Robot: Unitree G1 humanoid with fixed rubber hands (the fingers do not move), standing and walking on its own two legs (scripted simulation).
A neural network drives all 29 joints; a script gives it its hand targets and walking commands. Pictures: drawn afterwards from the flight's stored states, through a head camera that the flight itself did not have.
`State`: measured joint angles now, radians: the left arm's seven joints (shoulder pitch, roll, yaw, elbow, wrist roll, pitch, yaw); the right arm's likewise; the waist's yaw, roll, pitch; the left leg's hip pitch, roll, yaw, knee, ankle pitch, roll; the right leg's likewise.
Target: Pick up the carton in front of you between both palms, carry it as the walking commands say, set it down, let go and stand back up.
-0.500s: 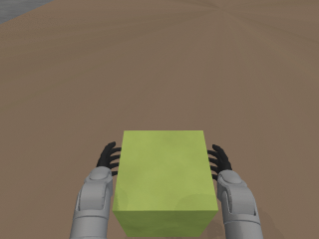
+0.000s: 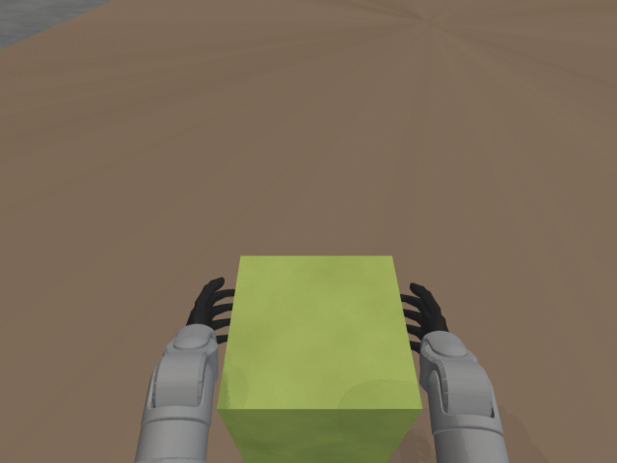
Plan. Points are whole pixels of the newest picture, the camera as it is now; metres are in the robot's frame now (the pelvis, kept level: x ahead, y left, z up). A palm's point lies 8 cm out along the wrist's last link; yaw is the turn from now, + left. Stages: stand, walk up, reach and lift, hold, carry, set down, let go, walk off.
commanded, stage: carry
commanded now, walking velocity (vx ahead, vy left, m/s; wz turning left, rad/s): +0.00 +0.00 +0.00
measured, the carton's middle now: (316, 364) +0.28 +0.00 -0.04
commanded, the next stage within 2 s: hold in 0.40 s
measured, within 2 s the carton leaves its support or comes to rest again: neither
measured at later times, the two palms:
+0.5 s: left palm (193, 345) +0.27 +0.16 +0.04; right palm (430, 351) +0.27 -0.14 +0.04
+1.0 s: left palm (184, 370) +0.23 +0.16 +0.06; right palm (437, 356) +0.25 -0.14 +0.05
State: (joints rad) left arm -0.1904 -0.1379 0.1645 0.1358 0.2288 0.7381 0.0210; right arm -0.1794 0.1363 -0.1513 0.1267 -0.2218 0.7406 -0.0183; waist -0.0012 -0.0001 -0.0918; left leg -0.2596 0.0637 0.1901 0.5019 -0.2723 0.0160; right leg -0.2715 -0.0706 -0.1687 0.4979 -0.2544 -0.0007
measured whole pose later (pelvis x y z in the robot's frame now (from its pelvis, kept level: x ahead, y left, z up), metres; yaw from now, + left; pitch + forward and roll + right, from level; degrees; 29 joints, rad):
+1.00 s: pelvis -0.04 -0.02 +0.00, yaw +5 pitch -10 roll +0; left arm -0.29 -0.16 0.26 0.29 0.31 0.73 -0.01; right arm -0.28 0.16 -0.25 0.29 -0.30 0.73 0.02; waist 0.00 0.00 0.03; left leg -0.08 -0.01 -0.04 0.42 -0.18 0.00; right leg -0.06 0.02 0.04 0.43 -0.20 -0.01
